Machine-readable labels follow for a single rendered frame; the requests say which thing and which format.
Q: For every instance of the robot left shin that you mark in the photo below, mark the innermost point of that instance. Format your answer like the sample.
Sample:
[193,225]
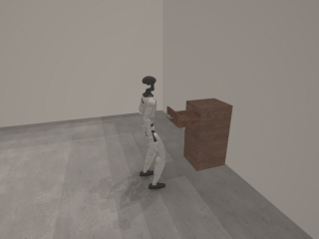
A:
[149,160]

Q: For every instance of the drawer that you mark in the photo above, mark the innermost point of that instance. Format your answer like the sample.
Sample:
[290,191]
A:
[185,118]

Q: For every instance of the right robot forearm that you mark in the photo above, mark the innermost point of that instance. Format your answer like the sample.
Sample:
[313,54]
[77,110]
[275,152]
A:
[148,128]

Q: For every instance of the left robot forearm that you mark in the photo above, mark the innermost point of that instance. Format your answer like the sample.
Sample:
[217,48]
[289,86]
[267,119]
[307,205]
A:
[142,118]

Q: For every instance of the robot left upper arm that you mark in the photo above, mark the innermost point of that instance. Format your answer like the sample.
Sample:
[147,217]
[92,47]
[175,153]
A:
[141,107]

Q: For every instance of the robot right foot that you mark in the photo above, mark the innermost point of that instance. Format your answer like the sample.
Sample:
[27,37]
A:
[157,186]

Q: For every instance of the right robot hand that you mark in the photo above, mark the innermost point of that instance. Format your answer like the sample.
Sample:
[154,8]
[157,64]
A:
[153,145]

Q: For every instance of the cabinet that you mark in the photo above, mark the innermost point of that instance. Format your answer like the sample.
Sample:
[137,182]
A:
[205,145]

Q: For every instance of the robot right upper arm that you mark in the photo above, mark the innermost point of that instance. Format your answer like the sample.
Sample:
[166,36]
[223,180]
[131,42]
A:
[150,106]

